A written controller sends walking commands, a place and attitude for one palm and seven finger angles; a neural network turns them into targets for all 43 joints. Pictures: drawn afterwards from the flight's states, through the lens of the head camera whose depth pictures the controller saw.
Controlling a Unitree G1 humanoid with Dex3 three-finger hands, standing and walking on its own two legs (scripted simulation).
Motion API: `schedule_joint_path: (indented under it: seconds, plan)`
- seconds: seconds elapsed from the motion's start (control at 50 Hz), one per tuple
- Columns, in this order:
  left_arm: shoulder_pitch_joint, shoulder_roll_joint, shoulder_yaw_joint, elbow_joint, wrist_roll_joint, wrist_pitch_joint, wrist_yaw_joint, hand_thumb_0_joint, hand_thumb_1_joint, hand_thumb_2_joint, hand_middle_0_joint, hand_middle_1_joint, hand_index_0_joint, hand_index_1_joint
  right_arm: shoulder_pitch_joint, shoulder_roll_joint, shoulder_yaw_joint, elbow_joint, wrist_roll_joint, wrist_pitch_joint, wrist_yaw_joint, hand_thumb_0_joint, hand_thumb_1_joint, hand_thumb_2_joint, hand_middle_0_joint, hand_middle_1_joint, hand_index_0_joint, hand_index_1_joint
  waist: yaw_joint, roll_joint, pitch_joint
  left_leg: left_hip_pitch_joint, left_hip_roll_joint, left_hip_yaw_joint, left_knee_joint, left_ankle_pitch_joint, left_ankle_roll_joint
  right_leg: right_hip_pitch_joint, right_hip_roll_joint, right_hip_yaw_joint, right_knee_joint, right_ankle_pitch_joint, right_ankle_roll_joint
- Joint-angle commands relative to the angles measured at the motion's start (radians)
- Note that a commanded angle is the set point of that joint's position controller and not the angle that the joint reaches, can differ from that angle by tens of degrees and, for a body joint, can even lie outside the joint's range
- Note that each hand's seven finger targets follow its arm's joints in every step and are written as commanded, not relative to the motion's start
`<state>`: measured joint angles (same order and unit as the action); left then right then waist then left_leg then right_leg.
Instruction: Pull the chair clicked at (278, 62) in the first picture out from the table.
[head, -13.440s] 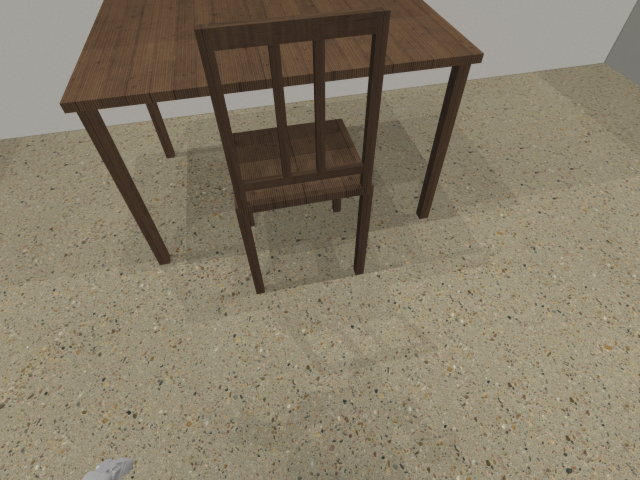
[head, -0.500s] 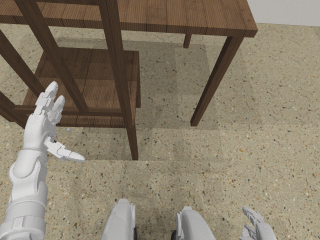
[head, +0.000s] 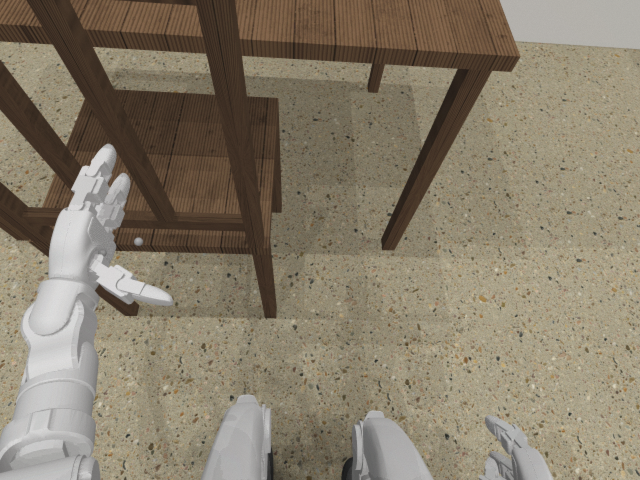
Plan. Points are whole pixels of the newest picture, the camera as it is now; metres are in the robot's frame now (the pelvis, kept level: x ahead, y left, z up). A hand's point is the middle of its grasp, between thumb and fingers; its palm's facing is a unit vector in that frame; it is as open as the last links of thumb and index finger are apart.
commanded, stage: push the fingers through the gap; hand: left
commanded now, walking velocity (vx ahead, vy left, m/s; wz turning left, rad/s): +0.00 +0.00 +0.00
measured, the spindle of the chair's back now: (41, 136) +0.50 +0.35 +0.07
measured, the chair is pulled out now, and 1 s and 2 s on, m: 0.00 0.00 0.00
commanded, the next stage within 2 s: hook a spindle and tug to test in 1.30 s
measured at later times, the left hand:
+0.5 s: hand (148, 207) +0.43 +0.22 +0.03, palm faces +0.01 -1.00 -0.04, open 17.0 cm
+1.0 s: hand (155, 181) +0.48 +0.23 +0.02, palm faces +0.01 -1.00 -0.04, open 17.0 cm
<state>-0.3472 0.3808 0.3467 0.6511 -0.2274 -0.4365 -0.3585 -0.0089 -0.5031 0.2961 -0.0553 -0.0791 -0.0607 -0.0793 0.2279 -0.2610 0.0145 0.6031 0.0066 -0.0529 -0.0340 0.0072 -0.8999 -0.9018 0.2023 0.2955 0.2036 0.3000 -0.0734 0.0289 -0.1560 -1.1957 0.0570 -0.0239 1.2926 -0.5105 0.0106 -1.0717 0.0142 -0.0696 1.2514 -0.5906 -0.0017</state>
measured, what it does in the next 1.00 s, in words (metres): stands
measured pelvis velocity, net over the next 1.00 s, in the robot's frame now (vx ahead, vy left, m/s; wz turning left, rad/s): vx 0.00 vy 0.00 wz -0.02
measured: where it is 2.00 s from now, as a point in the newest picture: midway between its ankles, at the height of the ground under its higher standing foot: outside the picture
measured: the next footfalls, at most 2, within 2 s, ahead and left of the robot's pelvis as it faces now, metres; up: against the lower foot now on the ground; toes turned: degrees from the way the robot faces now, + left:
none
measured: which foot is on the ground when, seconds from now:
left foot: down 0.00-1.00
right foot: down 0.00-1.00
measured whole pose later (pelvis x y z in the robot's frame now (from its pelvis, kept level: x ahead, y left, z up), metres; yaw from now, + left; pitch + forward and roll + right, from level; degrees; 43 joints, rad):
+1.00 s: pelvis +0.00 +0.00 -0.01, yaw -1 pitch +27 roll -5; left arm -0.74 0.52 0.44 1.03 -0.13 -0.46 -0.33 -0.01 -0.50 0.30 -0.06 -0.08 -0.06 -0.08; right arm 0.29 -0.27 0.03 0.63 -0.02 0.06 -0.01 0.00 -0.90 -0.90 0.20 0.30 0.20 0.30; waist -0.14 0.03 -0.14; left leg -1.31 0.07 -0.03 1.34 -0.51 0.02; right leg -1.18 0.03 -0.07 1.29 -0.59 0.00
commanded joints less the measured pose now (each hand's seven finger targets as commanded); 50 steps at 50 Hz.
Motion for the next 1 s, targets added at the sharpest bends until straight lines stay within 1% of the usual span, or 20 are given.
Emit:
schedule_joint_path:
  seconds: [0.0, 0.04, 0.1, 0.16, 0.18, 0.22, 0.24, 0.34, 0.42, 0.48, 0.5, 0.52, 0.54, 0.62, 0.74, 0.78, 0.84, 0.88, 0.96, 0.98]
  plan:
    - [-0.274, 0.217, 0.059, -0.141, -0.017, -0.042, 0.008, 0.000, -0.500, 0.300, -0.060, -0.080, -0.060, -0.080, 0.091, -0.168, -0.068, -0.090, 0.006, -0.019, -0.010, 0.000, -0.900, -0.900, 0.200, 0.300, 0.200, 0.300, -0.015, 0.065, -0.415, 0.444, -0.020, -0.042, -0.151, 0.313, 0.012, 0.074, 0.020, 0.024, -0.173, 0.284, -0.021]
    - [-0.350, 0.236, 0.060, -0.134, -0.007, -0.053, 0.014, 0.000, -0.500, 0.300, -0.060, -0.080, -0.060, -0.080, 0.097, -0.168, -0.065, -0.080, 0.006, -0.016, -0.012, 0.000, -0.900, -0.900, 0.200, 0.300, 0.200, 0.300, -0.028, 0.065, -0.399, 0.417, -0.020, -0.039, -0.141, 0.292, 0.017, 0.067, 0.022, 0.029, -0.170, 0.274, -0.021]
    - [-0.361, 0.227, 0.052, -0.156, 0.001, -0.075, 0.017, 0.000, -0.500, 0.300, -0.060, -0.080, -0.060, -0.080, 0.101, -0.163, -0.068, -0.082, 0.002, -0.016, -0.008, 0.000, -0.900, -0.900, 0.200, 0.300, 0.200, 0.300, -0.017, 0.119, -0.452, 0.480, -0.020, -0.041, -0.146, 0.328, 0.010, 0.062, 0.022, 0.028, -0.168, 0.285, -0.026]
    - [-0.367, 0.253, 0.073, -0.116, 0.005, -0.078, 0.022, 0.000, -0.500, 0.300, -0.060, -0.080, -0.060, -0.080, 0.113, -0.168, -0.068, -0.072, 0.000, -0.010, -0.005, 0.000, -0.900, -0.900, 0.200, 0.300, 0.200, 0.300, -0.017, 0.098, -0.455, 0.468, -0.018, -0.044, -0.142, 0.343, 0.009, 0.064, 0.023, 0.027, -0.161, 0.297, -0.025]
    - [-0.390, 0.220, 0.041, -0.097, 0.007, -0.075, 0.018, 0.000, -0.500, 0.300, -0.060, -0.080, -0.060, -0.080, 0.111, -0.164, -0.066, -0.071, 0.001, -0.009, -0.003, 0.000, -0.900, -0.900, 0.200, 0.300, 0.200, 0.300, -0.030, 0.093, -0.431, 0.455, -0.019, -0.044, -0.145, 0.312, 0.011, 0.054, 0.023, 0.026, -0.168, 0.274, -0.022]
    - [-0.417, 0.268, 0.077, -0.063, 0.012, -0.074, 0.019, 0.000, -0.500, 0.300, -0.060, -0.080, -0.060, -0.080, 0.120, -0.172, -0.067, -0.062, 0.000, -0.003, -0.006, 0.000, -0.900, -0.900, 0.200, 0.300, 0.200, 0.300, -0.029, 0.073, -0.428, 0.428, -0.019, -0.043, -0.140, 0.286, 0.014, 0.060, 0.024, 0.030, -0.169, 0.258, -0.022]
    - [-0.434, 0.270, 0.074, -0.058, 0.015, -0.076, 0.018, 0.000, -0.500, 0.300, -0.060, -0.080, -0.060, -0.080, 0.123, -0.171, -0.065, -0.061, -0.001, -0.003, -0.006, 0.000, -0.900, -0.900, 0.200, 0.300, 0.200, 0.300, -0.029, 0.095, -0.428, 0.430, -0.019, -0.042, -0.137, 0.292, 0.015, 0.051, 0.025, 0.032, -0.166, 0.259, -0.024]
    - [-0.496, 0.267, 0.069, -0.015, 0.019, -0.082, 0.016, 0.000, -0.500, 0.300, -0.060, -0.080, -0.060, -0.080, 0.135, -0.172, -0.065, -0.055, -0.004, 0.005, -0.004, 0.000, -0.900, -0.900, 0.200, 0.300, 0.200, 0.300, -0.040, 0.096, -0.439, 0.433, -0.020, -0.044, -0.129, 0.290, 0.017, 0.034, 0.025, 0.032, -0.164, 0.253, -0.024]
    - [-0.545, 0.307, 0.095, 0.037, 0.032, -0.084, 0.019, 0.000, -0.500, 0.300, -0.060, -0.080, -0.060, -0.080, 0.150, -0.176, -0.064, -0.044, -0.007, 0.017, -0.005, 0.000, -0.900, -0.900, 0.200, 0.300, 0.200, 0.300, -0.046, 0.084, -0.447, 0.415, -0.018, -0.041, -0.118, 0.293, 0.019, 0.036, 0.025, 0.034, -0.157, 0.262, -0.021]
    - [-0.566, 0.292, 0.074, 0.006, 0.042, -0.095, 0.021, 0.000, -0.500, 0.300, -0.060, -0.080, -0.060, -0.080, 0.153, -0.174, -0.067, -0.049, -0.011, 0.025, 0.001, 0.000, -0.900, -0.900, 0.200, 0.300, 0.200, 0.300, -0.040, 0.142, -0.490, 0.486, -0.015, -0.052, -0.125, 0.335, 0.011, 0.009, 0.024, 0.026, -0.150, 0.270, -0.026]
    - [-0.574, 0.270, 0.055, 0.003, 0.040, -0.093, 0.020, 0.000, -0.500, 0.300, -0.060, -0.080, -0.060, -0.080, 0.155, -0.172, -0.066, -0.048, -0.011, 0.028, 0.003, 0.000, -0.900, -0.900, 0.200, 0.300, 0.200, 0.300, -0.047, 0.139, -0.498, 0.494, -0.016, -0.053, -0.123, 0.346, 0.013, 0.015, 0.025, 0.026, -0.154, 0.281, -0.025]
    - [-0.565, 0.293, 0.077, 0.021, 0.042, -0.090, 0.024, 0.000, -0.500, 0.300, -0.060, -0.080, -0.060, -0.080, 0.161, -0.176, -0.068, -0.045, -0.010, 0.032, 0.002, 0.000, -0.900, -0.900, 0.200, 0.300, 0.200, 0.300, -0.045, 0.111, -0.493, 0.481, -0.014, -0.054, -0.122, 0.340, 0.013, 0.019, 0.025, 0.026, -0.154, 0.280, -0.025]
    - [-0.584, 0.286, 0.067, 0.042, 0.044, -0.088, 0.027, 0.000, -0.500, 0.300, -0.060, -0.080, -0.060, -0.080, 0.165, -0.178, -0.065, -0.039, -0.011, 0.035, 0.002, 0.000, -0.900, -0.900, 0.200, 0.300, 0.200, 0.300, -0.058, 0.108, -0.477, 0.469, -0.015, -0.057, -0.118, 0.340, 0.016, 0.003, 0.027, 0.025, -0.151, 0.277, -0.024]
    - [-0.648, 0.310, 0.078, 0.076, 0.054, -0.093, 0.030, 0.000, -0.500, 0.300, -0.060, -0.080, -0.060, -0.080, 0.170, -0.176, -0.061, -0.031, -0.012, 0.046, -0.001, 0.000, -0.900, -0.900, 0.200, 0.300, 0.200, 0.300, -0.068, 0.091, -0.456, 0.421, -0.017, -0.046, -0.110, 0.302, 0.020, 0.020, 0.026, 0.033, -0.157, 0.265, -0.020]
    - [-0.754, 0.346, 0.087, 0.130, 0.071, -0.107, 0.032, 0.000, -0.500, 0.300, -0.060, -0.080, -0.060, -0.080, 0.184, -0.182, -0.056, -0.021, -0.020, 0.058, -0.003, 0.000, -0.900, -0.900, 0.200, 0.300, 0.200, 0.300, -0.083, 0.141, -0.478, 0.436, -0.016, -0.055, -0.090, 0.308, 0.021, -0.027, 0.028, 0.029, -0.140, 0.252, -0.024]
    - [-0.725, 0.383, 0.123, 0.167, 0.074, -0.099, 0.033, 0.000, -0.500, 0.300, -0.060, -0.080, -0.060, -0.080, 0.193, -0.187, -0.054, -0.026, -0.022, 0.068, -0.001, 0.000, -0.900, -0.900, 0.200, 0.300, 0.200, 0.300, -0.069, 0.126, -0.497, 0.434, -0.015, -0.055, -0.087, 0.341, 0.019, -0.009, 0.029, 0.027, -0.134, 0.277, -0.024]
    - [-0.741, 0.360, 0.100, 0.168, 0.078, -0.093, 0.027, 0.000, -0.500, 0.300, -0.060, -0.080, -0.060, -0.080, 0.196, -0.184, -0.054, -0.031, -0.023, 0.078, 0.003, 0.000, -0.900, -0.900, 0.200, 0.300, 0.200, 0.300, -0.078, 0.153, -0.505, 0.452, -0.013, -0.058, -0.084, 0.361, 0.019, -0.025, 0.030, 0.024, -0.130, 0.289, -0.026]
    - [-0.744, 0.400, 0.129, 0.185, 0.080, -0.084, 0.029, 0.000, -0.500, 0.300, -0.060, -0.080, -0.060, -0.080, 0.204, -0.189, -0.052, -0.031, -0.022, 0.088, 0.003, 0.000, -0.900, -0.900, 0.200, 0.300, 0.200, 0.300, -0.078, 0.129, -0.513, 0.425, -0.012, -0.053, -0.076, 0.366, 0.022, -0.002, 0.031, 0.027, -0.128, 0.306, -0.021]
    - [-0.728, 0.381, 0.117, 0.180, 0.082, -0.078, 0.028, 0.000, -0.500, 0.300, -0.060, -0.080, -0.060, -0.080, 0.204, -0.187, -0.051, -0.042, -0.019, 0.102, 0.008, 0.000, -0.900, -0.900, 0.200, 0.300, 0.200, 0.300, -0.078, 0.129, -0.505, 0.422, -0.012, -0.051, -0.083, 0.355, 0.023, -0.002, 0.032, 0.028, -0.135, 0.300, -0.020]
    - [-0.745, 0.404, 0.132, 0.150, 0.079, -0.084, 0.028, 0.000, -0.500, 0.300, -0.060, -0.080, -0.060, -0.080, 0.204, -0.191, -0.053, -0.039, -0.020, 0.104, 0.006, 0.000, -0.900, -0.900, 0.200, 0.300, 0.200, 0.300, -0.078, 0.134, -0.525, 0.438, -0.008, -0.056, -0.083, 0.363, 0.021, -0.003, 0.031, 0.026, -0.132, 0.303, -0.020]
